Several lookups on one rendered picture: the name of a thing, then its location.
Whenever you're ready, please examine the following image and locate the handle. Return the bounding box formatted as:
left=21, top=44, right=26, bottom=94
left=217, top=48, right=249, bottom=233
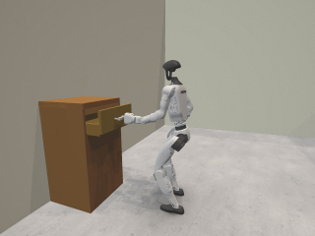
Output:
left=114, top=115, right=124, bottom=121

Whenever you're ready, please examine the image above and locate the left robot thigh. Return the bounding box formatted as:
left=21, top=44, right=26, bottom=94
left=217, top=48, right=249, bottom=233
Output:
left=154, top=135, right=185, bottom=177

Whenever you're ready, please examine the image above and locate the cabinet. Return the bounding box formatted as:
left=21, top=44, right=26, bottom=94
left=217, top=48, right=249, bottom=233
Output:
left=38, top=96, right=123, bottom=213

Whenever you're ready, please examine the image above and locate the drawer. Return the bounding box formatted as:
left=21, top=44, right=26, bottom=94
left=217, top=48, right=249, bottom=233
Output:
left=85, top=103, right=132, bottom=137

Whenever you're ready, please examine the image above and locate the robot left upper arm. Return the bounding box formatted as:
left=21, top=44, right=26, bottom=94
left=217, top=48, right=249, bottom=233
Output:
left=158, top=86, right=175, bottom=119

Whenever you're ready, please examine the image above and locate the robot right hand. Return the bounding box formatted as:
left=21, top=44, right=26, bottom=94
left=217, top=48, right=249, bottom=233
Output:
left=166, top=125, right=176, bottom=138

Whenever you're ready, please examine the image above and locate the robot left hand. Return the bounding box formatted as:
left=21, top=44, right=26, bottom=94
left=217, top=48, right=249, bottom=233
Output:
left=124, top=112, right=134, bottom=125

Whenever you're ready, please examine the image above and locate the right robot shin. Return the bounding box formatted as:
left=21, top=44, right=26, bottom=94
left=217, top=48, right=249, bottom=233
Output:
left=162, top=161, right=179, bottom=191

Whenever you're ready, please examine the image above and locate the left robot forearm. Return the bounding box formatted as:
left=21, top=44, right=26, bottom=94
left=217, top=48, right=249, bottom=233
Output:
left=133, top=110, right=162, bottom=125

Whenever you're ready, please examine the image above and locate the robot right upper arm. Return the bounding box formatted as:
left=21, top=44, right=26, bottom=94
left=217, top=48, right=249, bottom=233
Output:
left=185, top=88, right=194, bottom=113

